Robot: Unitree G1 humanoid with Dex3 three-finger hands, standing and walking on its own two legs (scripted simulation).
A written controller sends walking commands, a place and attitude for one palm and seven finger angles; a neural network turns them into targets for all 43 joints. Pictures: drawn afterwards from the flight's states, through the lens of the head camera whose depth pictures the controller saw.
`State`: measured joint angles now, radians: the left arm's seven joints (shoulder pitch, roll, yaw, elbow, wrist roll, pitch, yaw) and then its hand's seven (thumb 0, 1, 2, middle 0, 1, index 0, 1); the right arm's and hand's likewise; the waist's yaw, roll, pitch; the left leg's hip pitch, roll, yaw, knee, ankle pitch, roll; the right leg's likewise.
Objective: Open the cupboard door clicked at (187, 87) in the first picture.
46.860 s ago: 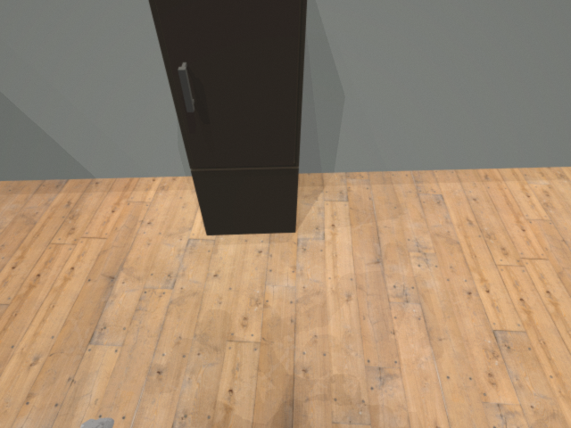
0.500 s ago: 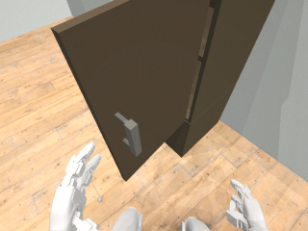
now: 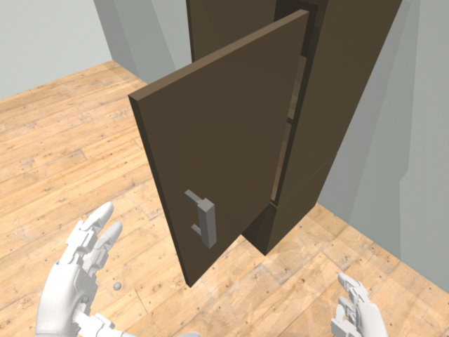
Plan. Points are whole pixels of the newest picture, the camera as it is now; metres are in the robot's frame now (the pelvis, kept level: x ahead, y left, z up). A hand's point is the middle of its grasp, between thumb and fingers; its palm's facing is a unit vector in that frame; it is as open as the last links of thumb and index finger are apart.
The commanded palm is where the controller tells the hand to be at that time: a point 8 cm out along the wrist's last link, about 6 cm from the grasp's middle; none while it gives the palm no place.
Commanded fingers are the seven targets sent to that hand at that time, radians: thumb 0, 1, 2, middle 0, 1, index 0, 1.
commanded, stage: draw the hand back to the body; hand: left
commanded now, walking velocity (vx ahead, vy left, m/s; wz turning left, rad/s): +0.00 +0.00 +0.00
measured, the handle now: (200, 219) +0.32 +0.08 +0.04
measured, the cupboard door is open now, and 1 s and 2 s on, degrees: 95 95 95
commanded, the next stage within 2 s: step back with the hand held close in 1.08 s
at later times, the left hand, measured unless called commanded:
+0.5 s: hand (42, 233) +0.20 +0.24 +0.18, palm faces +0.33 -0.86 -0.38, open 11.5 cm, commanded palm +0.16 +0.29 +0.20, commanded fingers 0.00 0.58 0.76 -0.19 -0.30 -0.19 -0.30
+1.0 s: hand (20, 209) +0.21 +0.26 +0.22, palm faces +0.42 -0.82 -0.38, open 7.5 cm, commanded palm +0.17 +0.30 +0.23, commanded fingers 0.00 0.90 0.90 -0.20 -0.30 -0.20 -0.30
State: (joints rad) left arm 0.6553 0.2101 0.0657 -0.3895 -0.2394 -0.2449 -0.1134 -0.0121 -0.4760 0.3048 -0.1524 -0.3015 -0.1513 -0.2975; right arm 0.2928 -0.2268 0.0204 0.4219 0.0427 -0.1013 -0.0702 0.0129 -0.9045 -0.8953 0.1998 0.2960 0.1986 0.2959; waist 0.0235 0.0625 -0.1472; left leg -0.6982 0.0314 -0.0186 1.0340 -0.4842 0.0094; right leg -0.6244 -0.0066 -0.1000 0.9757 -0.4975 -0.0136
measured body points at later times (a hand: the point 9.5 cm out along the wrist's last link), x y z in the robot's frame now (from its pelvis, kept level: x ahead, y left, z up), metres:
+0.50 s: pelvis +0.02 +0.02 +0.05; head +0.00 +0.00 +0.50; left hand +0.18 +0.29 +0.20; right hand +0.20 -0.20 -0.02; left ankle +0.02 +0.11 -0.68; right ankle +0.00 -0.11 -0.68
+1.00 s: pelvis +0.02 +0.00 +0.07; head +0.00 -0.02 +0.52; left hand +0.19 +0.30 +0.24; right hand +0.20 -0.22 -0.02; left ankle +0.02 +0.11 -0.68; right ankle +0.00 -0.11 -0.68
